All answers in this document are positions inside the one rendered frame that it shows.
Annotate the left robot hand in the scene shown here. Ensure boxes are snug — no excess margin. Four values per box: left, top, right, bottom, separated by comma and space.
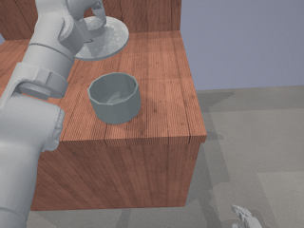
79, 0, 106, 44

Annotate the pot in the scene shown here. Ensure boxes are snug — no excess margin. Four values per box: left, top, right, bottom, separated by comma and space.
87, 72, 142, 124

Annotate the table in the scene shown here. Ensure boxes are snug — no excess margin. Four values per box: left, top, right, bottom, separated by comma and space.
0, 0, 207, 211

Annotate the knob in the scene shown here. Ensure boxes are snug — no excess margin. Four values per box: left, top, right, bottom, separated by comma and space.
85, 16, 105, 38

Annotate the left robot upper arm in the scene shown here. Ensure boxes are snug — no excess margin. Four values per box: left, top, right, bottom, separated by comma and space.
0, 92, 66, 228

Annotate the left robot forearm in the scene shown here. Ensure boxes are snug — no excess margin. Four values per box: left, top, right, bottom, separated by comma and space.
0, 0, 85, 118

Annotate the right robot hand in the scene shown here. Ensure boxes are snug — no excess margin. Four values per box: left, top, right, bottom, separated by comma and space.
231, 205, 262, 228

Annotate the lid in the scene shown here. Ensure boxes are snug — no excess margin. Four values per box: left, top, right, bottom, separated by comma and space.
75, 16, 129, 62

